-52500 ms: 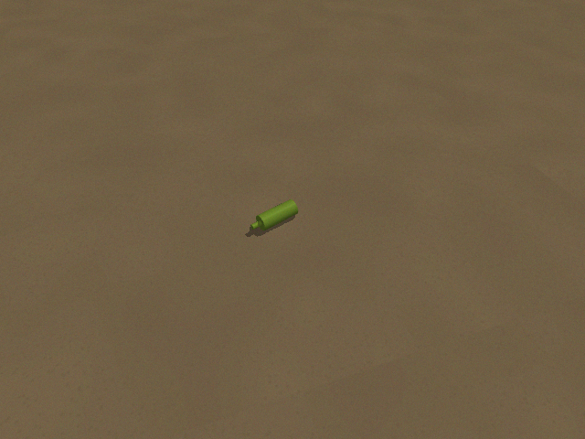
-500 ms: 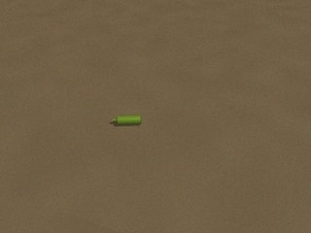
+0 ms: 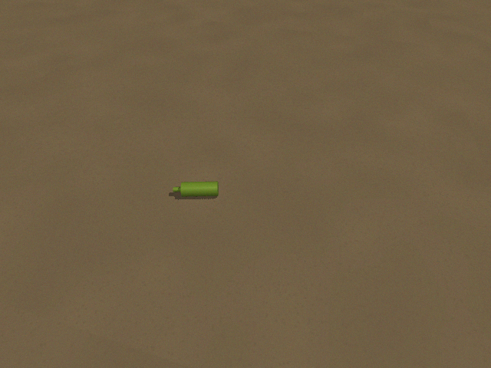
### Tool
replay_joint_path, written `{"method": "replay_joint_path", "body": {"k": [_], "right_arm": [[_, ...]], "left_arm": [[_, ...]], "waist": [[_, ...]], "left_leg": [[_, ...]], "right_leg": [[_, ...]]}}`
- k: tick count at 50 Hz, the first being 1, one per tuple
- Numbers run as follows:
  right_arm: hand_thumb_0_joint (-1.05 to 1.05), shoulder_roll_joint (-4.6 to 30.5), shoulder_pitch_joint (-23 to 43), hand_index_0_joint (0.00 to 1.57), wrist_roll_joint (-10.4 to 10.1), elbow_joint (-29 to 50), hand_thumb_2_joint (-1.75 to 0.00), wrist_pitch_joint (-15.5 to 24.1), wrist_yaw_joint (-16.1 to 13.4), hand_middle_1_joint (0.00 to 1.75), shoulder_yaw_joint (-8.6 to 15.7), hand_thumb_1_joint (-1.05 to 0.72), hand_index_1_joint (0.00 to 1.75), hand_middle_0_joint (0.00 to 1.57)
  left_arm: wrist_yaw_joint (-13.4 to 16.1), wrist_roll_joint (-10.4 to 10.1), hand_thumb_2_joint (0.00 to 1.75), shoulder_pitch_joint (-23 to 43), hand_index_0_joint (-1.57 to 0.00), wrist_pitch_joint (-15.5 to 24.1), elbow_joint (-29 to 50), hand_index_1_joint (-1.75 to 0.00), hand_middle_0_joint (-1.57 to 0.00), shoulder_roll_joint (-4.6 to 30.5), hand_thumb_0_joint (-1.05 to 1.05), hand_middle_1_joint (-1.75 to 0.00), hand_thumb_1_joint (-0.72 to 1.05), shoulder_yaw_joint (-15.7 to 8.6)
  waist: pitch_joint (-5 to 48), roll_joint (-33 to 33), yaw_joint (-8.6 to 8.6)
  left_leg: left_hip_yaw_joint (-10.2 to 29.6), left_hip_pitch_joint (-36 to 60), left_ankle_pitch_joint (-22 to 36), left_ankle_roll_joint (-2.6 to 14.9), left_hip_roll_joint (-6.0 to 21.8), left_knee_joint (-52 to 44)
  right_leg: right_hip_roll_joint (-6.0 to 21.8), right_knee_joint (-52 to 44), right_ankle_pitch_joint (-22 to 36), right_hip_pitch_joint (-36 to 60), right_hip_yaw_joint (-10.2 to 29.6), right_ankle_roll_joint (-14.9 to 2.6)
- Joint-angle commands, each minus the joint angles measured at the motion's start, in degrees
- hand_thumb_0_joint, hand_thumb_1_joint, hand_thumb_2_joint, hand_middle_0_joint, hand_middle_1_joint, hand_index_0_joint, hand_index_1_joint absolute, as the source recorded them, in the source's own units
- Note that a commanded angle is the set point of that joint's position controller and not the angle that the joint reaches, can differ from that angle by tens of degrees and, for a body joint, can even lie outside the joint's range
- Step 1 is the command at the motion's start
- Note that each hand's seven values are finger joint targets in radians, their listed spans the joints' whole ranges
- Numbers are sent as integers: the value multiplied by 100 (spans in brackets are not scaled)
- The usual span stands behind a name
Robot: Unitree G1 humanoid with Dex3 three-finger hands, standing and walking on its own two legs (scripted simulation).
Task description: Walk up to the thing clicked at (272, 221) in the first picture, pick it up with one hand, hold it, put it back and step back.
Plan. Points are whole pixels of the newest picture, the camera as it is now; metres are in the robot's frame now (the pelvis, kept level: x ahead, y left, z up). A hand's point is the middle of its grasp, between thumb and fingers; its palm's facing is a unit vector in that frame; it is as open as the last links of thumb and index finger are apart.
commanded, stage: step back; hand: left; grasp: from above
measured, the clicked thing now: (195, 189) +1.17 +0.26 -0.72
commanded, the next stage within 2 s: stand in 0.50 s
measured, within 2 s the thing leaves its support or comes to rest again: neither
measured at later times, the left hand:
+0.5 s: hand out of the picture +0.14 +0.28 -0.15, palm faces +0.06 -0.94 -0.34, open 7.4 cm
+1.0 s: hand out of the picture +0.10 +0.27 -0.14, palm faces +0.01 -0.94 -0.33, open 7.4 cm
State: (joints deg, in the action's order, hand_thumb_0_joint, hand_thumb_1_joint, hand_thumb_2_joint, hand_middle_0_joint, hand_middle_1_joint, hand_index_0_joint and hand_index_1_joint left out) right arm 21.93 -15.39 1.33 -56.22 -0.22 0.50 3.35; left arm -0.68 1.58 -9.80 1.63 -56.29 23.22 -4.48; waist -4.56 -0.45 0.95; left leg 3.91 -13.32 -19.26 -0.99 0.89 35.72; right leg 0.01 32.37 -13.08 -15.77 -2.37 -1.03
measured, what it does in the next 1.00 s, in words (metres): steps on the spot: left foot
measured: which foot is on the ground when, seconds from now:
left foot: down 0.00-0.00, up 0.02-0.24, down 0.26-1.00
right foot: down 0.00-1.00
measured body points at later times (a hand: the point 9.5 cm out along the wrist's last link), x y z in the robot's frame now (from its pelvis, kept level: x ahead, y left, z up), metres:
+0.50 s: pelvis +0.05 +0.02 +0.01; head +0.07 +0.04 +0.46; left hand +0.14 +0.33 -0.12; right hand +0.15 -0.28 -0.11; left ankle +0.03 +0.14 -0.73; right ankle +0.05 -0.11 -0.73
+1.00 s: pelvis +0.03 +0.01 +0.02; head +0.04 +0.02 +0.47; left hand +0.10 +0.32 -0.11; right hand +0.14 -0.28 -0.11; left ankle +0.03 +0.14 -0.73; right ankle +0.05 -0.11 -0.73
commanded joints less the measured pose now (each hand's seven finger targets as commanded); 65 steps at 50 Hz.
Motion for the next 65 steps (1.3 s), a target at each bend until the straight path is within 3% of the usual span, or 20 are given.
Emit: {"method": "replay_joint_path", "body": {"k": [1, 2, 3, 5, 8, 11, 13, 14, 15, 16, 18, 20, 23, 25, 34, 38, 44, 49, 58, 65], "right_arm": [[0, 820, 360, 20, -39, 520, -90, 75, -178, 30, 91, -90, 30, 20], [0, 1130, 66, 20, -25, 345, -90, 65, -173, 30, 201, -90, 30, 20], [0, 1194, -74, 20, -32, 218, -90, 74, -160, 30, 216, -90, 30, 20], [0, 1025, -21, 20, -25, 91, -90, 94, -120, 30, 147, -90, 30, 20], [0, 955, 27, 20, 8, 41, -90, 114, -88, 30, 118, -90, 30, 20], [0, 834, -89, 20, 21, -99, -90, 200, -110, 30, 111, -90, 30, 20], [0, 949, -58, 20, 63, -159, -90, 270, -170, 30, 181, -90, 30, 20], [0, 1192, 71, 20, 98, -103, -90, 311, -206, 30, 224, -90, 30, 20], [0, 1344, 620, 20, 25, 10, -90, 312, -194, 30, 202, -90, 30, 20], [0, 1417, 891, 20, 17, 33, -90, 285, -168, 30, 203, -90, 30, 20], [0, 1081, 996, 20, -30, -20, -90, 257, -143, 30, 114, -90, 30, 20], [0, 1010, 804, 20, -48, -69, -90, 251, -190, 30, 98, -90, 30, 20], [0, 1015, 875, 20, -62, -197, -90, 218, -196, 30, 107, -90, 30, 20], [0, 1050, 1029, 20, -82, -176, -90, 253, -176, 30, 27, -90, 30, 20], [0, 993, 1406, 20, -110, -273, -90, 248, -138, 30, -14, -90, 30, 20], [0, 985, 1514, 20, -104, -318, -90, 213, -103, 30, -29, -90, 30, 20], [0, 946, 1537, 20, -92, -397, -90, 207, -59, 30, -44, -90, 30, 20], [0, 918, 1503, 20, -83, -489, -90, 193, -26, 30, -71, -90, 30, 20], [0, 967, 1320, 20, -69, -579, -90, 206, -36, 30, -68, -90, 30, 20], [0, 949, 1072, 20, -56, -654, -90, 169, -23, 30, -101, -90, 30, 20]], "left_arm": [[153, 94, 90, 136, -20, 124, 361, -30, -20, 1699, 0, -30, 90, -380], [132, 93, 90, 673, -20, 109, 530, -30, -20, 1688, 0, -30, 90, -364], [113, 70, 90, 803, -20, 106, 561, -30, -20, 1511, 0, -30, 90, -326], [114, 27, 90, 711, -20, 134, 518, -30, -20, 1266, 0, -30, 90, -247], [101, 32, 90, 650, -20, 144, 360, -30, -20, 1333, 0, -30, 90, -250], [87, -26, 90, 843, -20, 72, 359, -30, -20, 1247, 0, -30, 90, -200], [91, -92, 90, 725, -20, 38, 346, -30, -20, 979, 0, -30, 90, -80], [100, -162, 90, 607, -20, 32, 386, -30, -20, 793, 0, -30, 90, -31], [101, -232, 90, 648, -20, -3, 283, -30, -20, 742, 0, -30, 90, -12], [122, -201, 90, 709, -20, -9, 183, -30, -20, 859, 0, -30, 90, -40], [130, -148, 90, 699, -20, 66, 81, -30, -20, 938, 0, -30, 90, -24], [147, -152, 90, 637, -20, 95, 58, -30, -20, 1062, 0, -30, 90, -40], [172, -167, 90, 805, -20, 58, 21, -30, -20, 998, 0, -30, 90, 1], [148, -212, 90, 643, -20, 0, -185, -30, -20, 699, 0, -30, 90, 142], [128, -134, 90, 779, -20, 29, -434, -30, -20, 839, 0, -30, 90, 187], [119, -118, 90, 841, -20, 47, -489, -30, -20, 854, 0, -30, 90, 207], [111, -100, 90, 808, -20, 86, -539, -30, -20, 890, 0, -30, 90, 226], [104, -85, 90, 767, -20, 77, -574, -30, -20, 925, 0, -30, 90, 237], [96, -100, 90, 648, -20, 96, -568, -30, -20, 952, 0, -30, 90, 248], [87, -105, 90, 572, -20, 44, -578, -30, -20, 991, 0, -30, 90, 246]], "waist": [[432, 767, -377], [109, 712, -145], [-55, 621, -61], [-74, 670, -142], [22, 862, -209], [331, 883, -23], [667, 396, -15], [906, -213, -123], [727, -426, -314], [614, -538, -284], [812, -317, -306], [1060, -310, -178], [1160, -365, -138], [1065, -354, -178], [859, -31, -145], [596, -28, -111], [640, 8, -94], [413, 4, -110], [631, 42, -105], [207, 125, -99]], "left_leg": [[286, -1406, -1356, 130, -205, 1439], [256, -903, -1365, 96, 47, 1669], [259, -799, -1269, 87, 110, 1464], [288, -858, -866, 149, -20, 1256], [35, -667, -594, 127, -18, 697], [-455, -49, 71, 108, -132, -855], [61, 575, 1664, 199, 175, -1344], [897, 767, 2673, 441, 876, -1402], [1230, 277, 2384, 759, 1141, -1365], [1099, -110, 2160, 884, 1165, -1240], [440, 44, 2669, 486, 736, -990], [114, 278, 3196, 297, 480, -761], [136, 516, 3533, 297, 540, -821], [374, 755, 3490, 354, 718, -1199], [201, 1002, 3071, 248, 680, -1652], [174, 797, 2230, 211, 614, -1898], [145, 850, 1810, 162, 600, -2034], [177, 654, 1032, 150, 557, -2154], [188, 648, 1322, 155, 597, -2096], [186, 330, 698, 150, 527, -2172]], "right_leg": [[2284, -2061, -2295, 552, 2963, -1017], [2413, -2064, -2625, -293, 3099, -1296], [2159, -1946, -2389, -408, 2685, -1233], [1650, -1791, -1686, -225, 1898, -916], [1492, -1516, -852, -89, 1522, -776], [1278, -856, 538, 254, 924, -659], [1019, -45, 1710, 257, 579, -298], [657, 430, 1517, 103, 319, -60], [269, 164, 142, 170, 122, 62], [303, -184, -326, 596, 195, 27], [579, -553, 819, 1017, 321, -51], [747, -367, 1928, 1154, 440, -154], [747, -347, 1968, 1133, 347, -142], [639, -521, 1783, 1045, 407, -72], [753, -1167, 1929, 1311, 440, 21], [755, -1474, 1363, 1230, 476, 63], [792, -1653, 1057, 1161, 536, 50], [787, -1863, 182, 931, 618, 46], [814, -1730, 657, 1075, 636, 10], [777, -1905, -343, 752, 716, 4]]}}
